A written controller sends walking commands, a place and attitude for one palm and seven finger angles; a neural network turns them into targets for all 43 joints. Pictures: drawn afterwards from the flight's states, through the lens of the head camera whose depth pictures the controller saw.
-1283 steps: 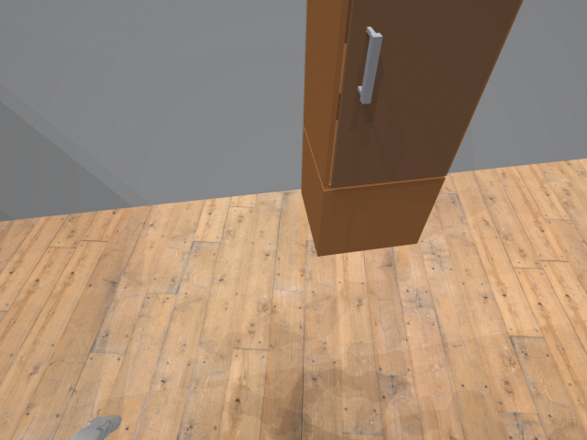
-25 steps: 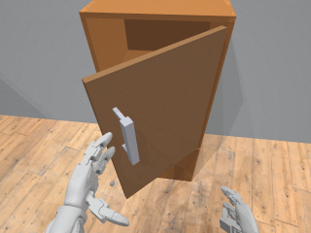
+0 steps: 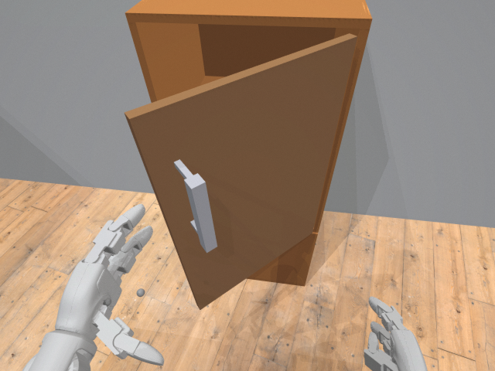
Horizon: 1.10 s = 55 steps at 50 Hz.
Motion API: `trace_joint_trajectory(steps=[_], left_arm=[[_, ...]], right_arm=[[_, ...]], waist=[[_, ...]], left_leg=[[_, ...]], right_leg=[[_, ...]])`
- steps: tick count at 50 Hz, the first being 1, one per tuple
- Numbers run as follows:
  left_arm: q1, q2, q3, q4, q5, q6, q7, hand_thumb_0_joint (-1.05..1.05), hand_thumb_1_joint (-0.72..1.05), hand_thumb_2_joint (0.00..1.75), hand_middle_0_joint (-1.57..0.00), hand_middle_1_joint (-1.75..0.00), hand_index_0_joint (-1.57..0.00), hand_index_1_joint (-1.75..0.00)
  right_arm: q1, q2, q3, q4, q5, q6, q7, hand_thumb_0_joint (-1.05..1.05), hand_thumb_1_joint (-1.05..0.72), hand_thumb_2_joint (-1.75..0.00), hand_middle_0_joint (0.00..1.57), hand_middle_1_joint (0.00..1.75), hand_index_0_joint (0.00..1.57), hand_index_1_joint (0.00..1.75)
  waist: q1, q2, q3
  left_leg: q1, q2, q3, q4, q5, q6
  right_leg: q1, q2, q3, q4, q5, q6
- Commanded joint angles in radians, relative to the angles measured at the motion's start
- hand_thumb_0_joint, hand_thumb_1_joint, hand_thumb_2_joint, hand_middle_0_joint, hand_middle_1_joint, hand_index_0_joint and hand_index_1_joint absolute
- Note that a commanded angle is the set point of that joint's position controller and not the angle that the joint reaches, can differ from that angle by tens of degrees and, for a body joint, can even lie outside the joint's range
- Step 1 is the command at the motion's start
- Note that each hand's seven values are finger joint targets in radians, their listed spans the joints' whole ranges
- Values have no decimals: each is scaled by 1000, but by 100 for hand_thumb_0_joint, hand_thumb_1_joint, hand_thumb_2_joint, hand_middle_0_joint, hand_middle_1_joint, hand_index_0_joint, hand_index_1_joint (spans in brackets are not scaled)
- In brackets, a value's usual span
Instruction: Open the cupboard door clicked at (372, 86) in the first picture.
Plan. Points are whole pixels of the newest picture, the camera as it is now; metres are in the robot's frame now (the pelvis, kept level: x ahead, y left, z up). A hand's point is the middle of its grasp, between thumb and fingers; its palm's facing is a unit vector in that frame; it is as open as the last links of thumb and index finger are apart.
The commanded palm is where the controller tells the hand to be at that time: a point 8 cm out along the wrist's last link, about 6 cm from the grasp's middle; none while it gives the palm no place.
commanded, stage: draw the hand back to the body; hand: left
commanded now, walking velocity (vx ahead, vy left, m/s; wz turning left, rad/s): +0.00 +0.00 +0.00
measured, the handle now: (195, 208) +0.34 +0.12 +0.11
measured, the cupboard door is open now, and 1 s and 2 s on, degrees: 44 44 44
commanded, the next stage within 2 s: step back with the hand held close in 1.44 s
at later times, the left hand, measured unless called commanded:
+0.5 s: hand (74, 279) +0.20 +0.24 +0.14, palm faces +0.16 -0.96 -0.25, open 15.4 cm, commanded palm +0.16 +0.28 +0.16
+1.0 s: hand (23, 239) +0.22 +0.30 +0.18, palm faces +0.38 -0.83 -0.41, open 9.8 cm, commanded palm +0.18 +0.34 +0.20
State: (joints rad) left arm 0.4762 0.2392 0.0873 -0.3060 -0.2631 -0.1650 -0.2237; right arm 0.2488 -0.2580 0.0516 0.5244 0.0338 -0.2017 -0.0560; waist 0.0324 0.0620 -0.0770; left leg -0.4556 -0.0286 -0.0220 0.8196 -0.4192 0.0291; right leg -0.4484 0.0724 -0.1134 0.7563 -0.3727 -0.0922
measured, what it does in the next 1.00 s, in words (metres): shifts its weight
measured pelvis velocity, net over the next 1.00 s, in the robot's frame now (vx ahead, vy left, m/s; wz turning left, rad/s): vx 0.03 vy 0.05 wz -0.04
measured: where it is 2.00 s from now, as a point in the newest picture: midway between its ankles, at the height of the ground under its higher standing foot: outside the picture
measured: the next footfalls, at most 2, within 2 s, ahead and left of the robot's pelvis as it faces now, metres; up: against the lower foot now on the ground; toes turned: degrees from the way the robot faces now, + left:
none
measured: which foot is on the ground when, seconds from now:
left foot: down 0.00-1.00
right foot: down 0.00-1.00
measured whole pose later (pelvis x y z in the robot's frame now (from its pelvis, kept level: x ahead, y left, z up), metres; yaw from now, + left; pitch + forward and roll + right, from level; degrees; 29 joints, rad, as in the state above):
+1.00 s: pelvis +0.03 +0.05 +0.04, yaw -2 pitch -4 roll -1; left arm 0.50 0.36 0.29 -0.42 -0.05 -0.05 0.11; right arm 0.20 -0.23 0.04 0.63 0.00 -0.10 -0.05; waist 0.07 0.05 0.02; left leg -0.08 -0.07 0.03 0.42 -0.28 0.09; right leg -0.10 0.04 -0.03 0.39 -0.23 -0.03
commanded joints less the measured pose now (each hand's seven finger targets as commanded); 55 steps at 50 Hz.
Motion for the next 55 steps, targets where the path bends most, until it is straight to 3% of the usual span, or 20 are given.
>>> trace_joint_trajectory(steps=[1, 2, 4, 7, 13, 17, 18, 19, 20, 21, 22, 24, 26, 27, 32, 38, 45, 52, 54, 55], left_arm=[[-84, 146, 137, -182, -27, -15, 2, 0, -50, 30, -15, -30, -15, -30], [-72, 170, 165, -163, -32, 1, 2, 0, -50, 30, -15, -30, -15, -30], [-84, 144, 153, -183, -46, 21, -8, 0, -50, 30, -15, -30, -15, -30], [-109, 151, 153, -240, -59, 27, -18, 0, -50, 30, -15, -30, -15, -30], [-56, 146, 145, -288, -53, 44, -39, 0, -50, 30, -15, -30, -15, -30], [-60, 167, 184, -286, -51, 86, -39, 0, -36, 36, -16, -30, -16, -30], [-76, 162, 177, -316, -51, 91, -41, 0, -32, 37, -16, -30, -16, -30], [-110, 268, 185, -432, 103, 51, 118, 0, -29, 39, -16, -30, -16, -30], [-11, 182, 150, -370, 120, 62, 187, 0, -26, 40, -16, -30, -16, -30], [32, 136, 115, -357, 132, 71, 216, 0, -22, 42, -16, -30, -16, -30], [25, 149, 114, -383, 152, 72, 243, 0, -18, 43, -16, -30, -16, -30], [10, 161, 117, -426, 178, 60, 283, 0, -12, 47, -16, -30, -16, -30], [6, 176, 124, -429, 199, 55, 312, 0, -5, 50, -17, -30, -17, -30], [5, 191, 138, -408, 207, 57, 323, 0, -1, 51, -17, -30, -17, -30], [-10, 206, 174, -374, 221, 50, 347, 0, 17, 58, -17, -30, -17, -30], [4, 220, 219, -369, 221, 44, 348, 0, 37, 68, -18, -30, -18, -30], [-25, 264, 304, -325, 210, 40, 349, 0, 62, 78, -19, -30, -19, -30], [-95, 322, 373, -324, 204, 31, 354, 0, 87, 88, -20, -30, -20, -30], [-85, 303, 361, -314, 203, 29, 351, 0, 90, 90, -20, -30, -20, -30], [-73, 281, 342, -299, 202, 31, 347, 0, 90, 90, -20, -30, -20, -30]], right_arm=[[-134, -83, -30, -174, 4, -63, -20, 0, -90, -90, 20, 30, 20, 30], [-146, -83, -32, -173, 8, -62, -22, 0, -90, -90, 20, 30, 20, 30], [-148, -79, -25, -175, 9, -65, -25, 0, -90, -90, 20, 30, 20, 30], [-155, -84, -21, -174, 13, -87, -27, 0, -90, -90, 20, 30, 20, 30], [-134, -89, -21, -155, 14, -119, -17, 0, -90, -90, 20, 30, 20, 30], [-140, -94, -26, -142, 15, -114, -19, 0, -90, -90, 20, 30, 20, 30], [-144, -96, -24, -148, 17, -113, -19, 0, -90, -90, 20, 30, 20, 30], [-140, -85, -32, -142, -13, -97, -33, 0, -90, -90, 20, 30, 20, 30], [-126, -69, -28, -129, -23, -88, -37, 0, -90, -90, 20, 30, 20, 30], [-123, -69, -27, -131, -22, -76, -31, 0, -90, -90, 20, 30, 20, 30], [-129, -77, -32, -126, -22, -64, -28, 0, -90, -90, 20, 30, 20, 30], [-138, -75, -28, -120, -25, -50, -23, 0, -90, -90, 20, 30, 20, 30], [-142, -76, -27, -113, -28, -40, -20, 0, -90, -90, 20, 30, 20, 30], [-147, -81, -29, -102, -30, -35, -22, 0, -90, -90, 20, 30, 20, 30], [-155, -82, -37, -88, -35, -9, -21, 0, -90, -90, 20, 30, 20, 30], [-159, -86, -45, -73, -38, 16, -4, 0, -90, -90, 20, 30, 20, 30], [-175, -83, -53, -63, -32, 51, -2, 0, -90, -90, 20, 30, 20, 30], [-183, -88, -60, -46, -30, 53, -5, 0, -90, -90, 20, 30, 20, 30], [-180, -84, -59, -41, -30, 52, -1, 0, -90, -90, 20, 30, 20, 30], [-180, -84, -61, -40, -28, 53, 1, 0, -90, -90, 20, 30, 20, 30]], waist=[[10, -73, -68], [18, -97, -70], [18, -81, -59], [22, -25, -72], [25, -21, -66], [27, -29, -45], [27, 0, -55], [41, 3, -30], [27, -15, 11], [20, -44, 31], [25, -42, 7], [22, 38, 0], [23, 77, 10], [26, 66, 20], [27, -15, 17], [36, 17, 4], [40, 4, 15], [43, 47, 0], [40, 62, 4], [37, 40, 10]], left_leg=[[-45, 13, -41, -90, 95, -4], [-50, 16, -45, -84, 97, -7], [-24, 17, -42, -105, 110, -5], [29, 19, -48, -135, 153, -2], [105, 24, -61, -204, 248, -3], [127, 29, -71, -227, 256, -15], [138, 28, -74, -237, 252, -20], [132, 43, -80, -279, 212, -6], [134, 45, -77, -298, 190, -10], [131, 51, -88, -315, 176, -16], [151, 57, -91, -326, 196, -11], [190, 64, -99, -355, 238, -22], [215, 73, -109, -387, 264, -36], [218, 75, -113, -398, 279, -38], [273, 85, -109, -434, 376, -51], [332, 97, -102, -453, 571, -80], [337, 86, -75, -472, 521, -67], [362, 80, -67, -475, 532, -61], [373, 79, -64, -475, 547, -61], [379, 79, -60, -475, 538, -57]], right_leg=[[143, -142, 283, -257, 13, 93], [157, -149, 302, -265, 15, 98], [155, -142, 278, -266, 36, 96], [156, -119, 232, -249, 81, 80], [145, -57, 99, -185, 220, 59], [138, -46, 74, -188, 210, 55], [137, -46, 69, -187, 200, 56], [188, -60, 129, -234, 170, 45], [187, -68, 130, -259, 153, 44], [185, -68, 119, -260, 138, 46], [214, -67, 125, -265, 156, 44], [234, -69, 121, -268, 172, 44], [248, -68, 118, -279, 178, 43], [261, -67, 119, -289, 185, 41], [308, -64, 115, -323, 225, 45], [357, -66, 115, -344, 304, 48], [391, -63, 126, -382, 315, 45], [410, -65, 135, -404, 334, 44], [403, -67, 133, -407, 340, 45], [393, -66, 133, -412, 334, 48]])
